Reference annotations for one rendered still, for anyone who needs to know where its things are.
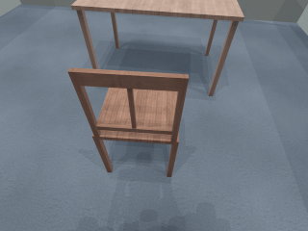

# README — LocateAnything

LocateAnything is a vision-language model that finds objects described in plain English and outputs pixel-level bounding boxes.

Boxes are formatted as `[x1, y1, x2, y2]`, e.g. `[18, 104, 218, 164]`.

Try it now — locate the table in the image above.
[71, 0, 244, 96]

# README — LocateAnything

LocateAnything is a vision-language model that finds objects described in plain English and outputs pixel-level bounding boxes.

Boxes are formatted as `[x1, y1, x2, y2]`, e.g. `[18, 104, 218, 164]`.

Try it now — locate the chair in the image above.
[68, 67, 189, 177]

